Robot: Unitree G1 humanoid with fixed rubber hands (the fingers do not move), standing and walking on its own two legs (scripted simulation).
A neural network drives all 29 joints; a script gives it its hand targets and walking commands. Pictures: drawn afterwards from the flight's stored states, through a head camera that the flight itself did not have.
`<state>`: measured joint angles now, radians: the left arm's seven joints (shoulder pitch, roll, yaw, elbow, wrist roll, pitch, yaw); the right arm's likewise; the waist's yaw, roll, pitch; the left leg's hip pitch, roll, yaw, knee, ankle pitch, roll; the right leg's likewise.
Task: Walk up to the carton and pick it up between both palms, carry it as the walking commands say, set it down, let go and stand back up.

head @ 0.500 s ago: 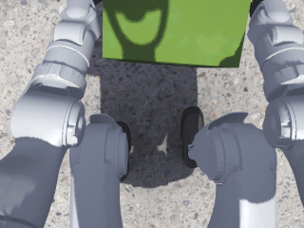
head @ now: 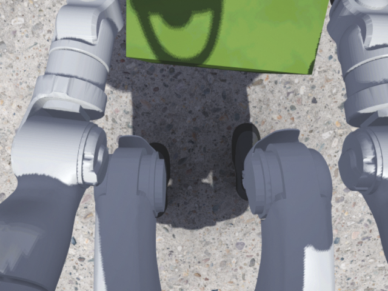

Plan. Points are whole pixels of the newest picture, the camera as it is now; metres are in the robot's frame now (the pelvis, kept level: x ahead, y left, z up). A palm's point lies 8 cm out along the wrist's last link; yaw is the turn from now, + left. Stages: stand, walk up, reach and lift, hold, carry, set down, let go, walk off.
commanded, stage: reach and lift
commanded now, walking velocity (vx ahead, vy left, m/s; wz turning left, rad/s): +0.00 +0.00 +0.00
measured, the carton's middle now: out of the picture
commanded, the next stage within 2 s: none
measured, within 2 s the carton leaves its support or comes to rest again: neither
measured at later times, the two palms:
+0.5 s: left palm out of the picture +0.56 +0.11 -0.10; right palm out of the picture +0.54 -0.23 -0.10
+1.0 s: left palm out of the picture +0.55 +0.11 -0.03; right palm out of the picture +0.52 -0.23 -0.03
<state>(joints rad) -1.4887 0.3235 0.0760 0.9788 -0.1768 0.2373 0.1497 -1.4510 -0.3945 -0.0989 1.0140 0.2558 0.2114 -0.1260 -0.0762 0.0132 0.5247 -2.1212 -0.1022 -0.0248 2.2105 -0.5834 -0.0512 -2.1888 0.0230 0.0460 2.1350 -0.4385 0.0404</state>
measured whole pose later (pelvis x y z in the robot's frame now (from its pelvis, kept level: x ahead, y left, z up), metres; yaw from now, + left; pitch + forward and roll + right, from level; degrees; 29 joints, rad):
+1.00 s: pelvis -0.01 +0.00 +0.08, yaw +0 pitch +25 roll +2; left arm -1.35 0.22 0.31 0.64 -0.01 0.40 0.10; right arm -1.34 -0.28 -0.30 0.66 0.05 0.42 -0.10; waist -0.07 0.00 0.52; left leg -1.83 -0.12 -0.04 1.94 -0.55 -0.06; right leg -1.90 0.08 0.08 1.88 -0.42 0.06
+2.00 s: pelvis -0.01 +0.00 +0.19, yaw -1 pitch +17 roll +1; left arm -1.17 0.17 0.31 0.55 0.01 0.43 0.08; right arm -1.17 -0.21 -0.31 0.56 -0.01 0.47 -0.09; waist -0.07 -0.01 0.52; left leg -1.41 -0.13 -0.07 1.58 -0.47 -0.05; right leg -1.46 0.09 0.11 1.53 -0.37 0.06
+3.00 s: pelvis +0.02 +0.00 +0.31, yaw -2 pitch +14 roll +1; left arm -0.78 0.05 0.30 0.55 0.06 0.40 0.05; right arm -0.80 -0.07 -0.30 0.56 -0.08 0.44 -0.07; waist -0.06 -0.01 0.25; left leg -0.96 -0.11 -0.11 1.08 -0.36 -0.03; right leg -1.01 0.07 0.14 1.05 -0.26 0.05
